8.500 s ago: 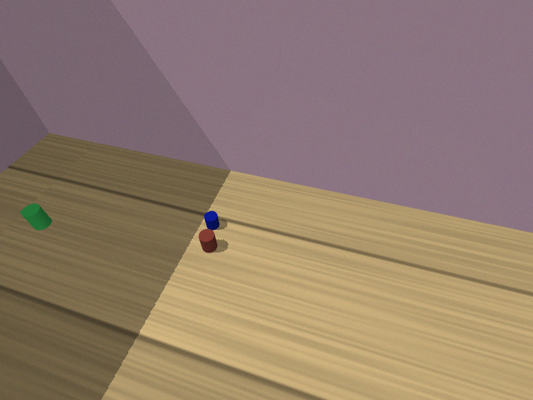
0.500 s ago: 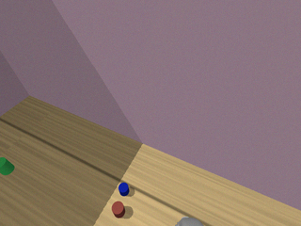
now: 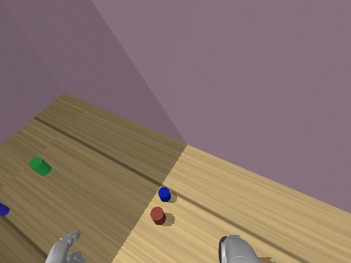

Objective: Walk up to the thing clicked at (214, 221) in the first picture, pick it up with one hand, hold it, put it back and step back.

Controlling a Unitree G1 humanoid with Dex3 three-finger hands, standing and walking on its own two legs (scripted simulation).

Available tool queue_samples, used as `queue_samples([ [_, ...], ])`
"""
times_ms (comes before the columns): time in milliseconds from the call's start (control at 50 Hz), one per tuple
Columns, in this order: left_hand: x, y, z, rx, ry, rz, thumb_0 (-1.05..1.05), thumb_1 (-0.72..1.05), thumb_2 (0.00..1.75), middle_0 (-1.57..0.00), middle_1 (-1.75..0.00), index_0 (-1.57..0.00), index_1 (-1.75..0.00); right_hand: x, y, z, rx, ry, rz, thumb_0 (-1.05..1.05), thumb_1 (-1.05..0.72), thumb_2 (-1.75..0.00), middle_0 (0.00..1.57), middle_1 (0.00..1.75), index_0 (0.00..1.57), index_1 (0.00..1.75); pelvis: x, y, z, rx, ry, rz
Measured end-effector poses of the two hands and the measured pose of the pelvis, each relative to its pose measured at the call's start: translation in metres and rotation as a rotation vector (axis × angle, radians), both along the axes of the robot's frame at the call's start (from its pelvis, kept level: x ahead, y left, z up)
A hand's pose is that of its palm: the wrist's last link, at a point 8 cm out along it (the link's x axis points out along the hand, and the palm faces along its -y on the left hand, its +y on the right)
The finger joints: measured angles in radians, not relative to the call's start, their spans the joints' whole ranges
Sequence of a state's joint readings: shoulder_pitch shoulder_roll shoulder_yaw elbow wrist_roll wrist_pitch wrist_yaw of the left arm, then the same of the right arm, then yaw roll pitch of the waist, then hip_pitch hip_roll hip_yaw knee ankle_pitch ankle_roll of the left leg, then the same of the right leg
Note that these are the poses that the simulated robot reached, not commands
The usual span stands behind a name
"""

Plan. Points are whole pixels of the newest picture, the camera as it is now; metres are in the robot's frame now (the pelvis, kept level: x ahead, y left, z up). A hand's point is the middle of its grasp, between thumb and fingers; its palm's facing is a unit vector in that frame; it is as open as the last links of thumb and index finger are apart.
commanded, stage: walk up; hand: left
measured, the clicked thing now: (164, 194) +0.54 +0.17 -0.70
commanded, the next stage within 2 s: none
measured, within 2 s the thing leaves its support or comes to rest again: neither
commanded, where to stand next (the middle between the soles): +0.09 +0.02 m, yaw -5 degrees
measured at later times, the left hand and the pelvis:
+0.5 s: hand out of the picture +0.03 +0.26 -0.10, palm faces -0.10 -0.90 -0.43, open 7.4 cm; pelvis -0.02 -0.02 +0.03, yaw -5 degrees
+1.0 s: hand out of the picture +0.14 +0.25 -0.13, palm faces -0.09 -0.92 -0.37, open 7.4 cm; pelvis +0.05 +0.01 +0.02, yaw -4 degrees
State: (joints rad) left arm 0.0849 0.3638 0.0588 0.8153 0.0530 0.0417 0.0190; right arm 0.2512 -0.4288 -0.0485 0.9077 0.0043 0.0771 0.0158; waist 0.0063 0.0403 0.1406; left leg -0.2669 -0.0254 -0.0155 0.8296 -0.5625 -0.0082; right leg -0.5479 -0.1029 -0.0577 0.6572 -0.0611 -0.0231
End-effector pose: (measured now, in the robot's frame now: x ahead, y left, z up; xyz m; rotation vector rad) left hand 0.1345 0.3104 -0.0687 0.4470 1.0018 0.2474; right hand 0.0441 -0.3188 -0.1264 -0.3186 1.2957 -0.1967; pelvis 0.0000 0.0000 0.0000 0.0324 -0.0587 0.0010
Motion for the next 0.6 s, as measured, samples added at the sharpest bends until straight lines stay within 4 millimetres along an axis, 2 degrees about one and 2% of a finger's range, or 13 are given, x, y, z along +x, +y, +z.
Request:
queue_samples([
  [60,-0.019,0.012,-0.011,-0.033,0.008,0.019,0.0,0.9,0.9,-0.2,-0.3,-0.2,-0.31,-0.036,0.004,0.016,-0.035,0.013,-0.032,0.01,-0.91,-0.89,0.2,0.3,0.21,0.3,-0.014,0.008,0.002,0.027,-0.031,-0.04],
  [120,-0.042,0.016,-0.012,-0.07,0.068,0.039,0.0,0.91,0.9,-0.2,-0.3,-0.2,-0.3,-0.072,0.007,0.035,-0.066,0.029,-0.071,0.01,-0.91,-0.89,0.2,0.3,0.21,0.3,-0.02,0.015,0.015,-0.049,-0.023,-0.011],
  [160,-0.057,0.02,-0.01,-0.093,0.085,0.058,0.0,0.91,0.9,-0.2,-0.3,-0.2,-0.3,-0.086,0.008,0.048,-0.087,0.059,-0.071,0.01,-0.91,-0.89,0.2,0.3,0.21,0.3,-0.025,0.014,0.024,-0.063,-0.01,-0.002],
  [200,-0.076,0.023,-0.01,-0.1,0.117,0.066,0.0,0.91,0.9,-0.2,-0.3,-0.2,-0.3,-0.091,0.009,0.059,-0.095,0.062,-0.067,0.01,-0.91,-0.89,0.2,0.3,0.21,0.3,-0.028,0.012,0.031,-0.056,0.008,-0.017],
  [280,-0.118,0.025,-0.009,-0.099,0.239,0.06,0.0,0.91,0.9,-0.2,-0.3,-0.2,-0.3,-0.083,0.001,0.072,-0.096,-0.01,-0.073,0.01,-0.9,-0.89,0.2,0.3,0.21,0.3,-0.029,0.008,0.038,-0.052,0.03,-0.052],
  [340,-0.133,0.022,-0.006,-0.081,0.311,0.037,0.0,0.91,0.9,-0.2,-0.3,-0.2,-0.3,-0.075,-0.01,0.074,-0.099,-0.071,-0.075,0.01,-0.9,-0.89,0.21,0.3,0.21,0.3,-0.029,0.002,0.038,-0.042,0.037,-0.081],
  [400,-0.126,0.012,-0.001,-0.056,0.313,0.004,0.01,0.91,0.9,-0.2,-0.3,-0.2,-0.3,-0.072,-0.024,0.068,-0.088,-0.091,-0.072,0.01,-0.9,-0.89,0.21,0.3,0.21,0.3,-0.03,-0.009,0.034,-0.029,0.034,-0.098],
  [480,-0.112,-0.007,0.006,-0.034,0.216,-0.012,0.0,0.91,0.9,-0.2,-0.3,-0.2,-0.3,-0.066,-0.04,0.049,-0.062,-0.063,-0.078,0.01,-0.9,-0.89,0.2,0.3,0.21,0.3,-0.025,-0.023,0.028,-0.061,0.008,-0.087],
  [600,-0.1,-0.023,0.03,-0.027,0.174,0.003,0.0,0.91,0.9,-0.2,-0.3,-0.2,-0.31,-0.019,-0.032,0.045,0.02,-0.128,-0.058,0.01,-0.91,-0.89,0.2,0.3,0.21,0.3,-0.002,-0.028,0.041,-0.028,-0.002,-0.097],
])
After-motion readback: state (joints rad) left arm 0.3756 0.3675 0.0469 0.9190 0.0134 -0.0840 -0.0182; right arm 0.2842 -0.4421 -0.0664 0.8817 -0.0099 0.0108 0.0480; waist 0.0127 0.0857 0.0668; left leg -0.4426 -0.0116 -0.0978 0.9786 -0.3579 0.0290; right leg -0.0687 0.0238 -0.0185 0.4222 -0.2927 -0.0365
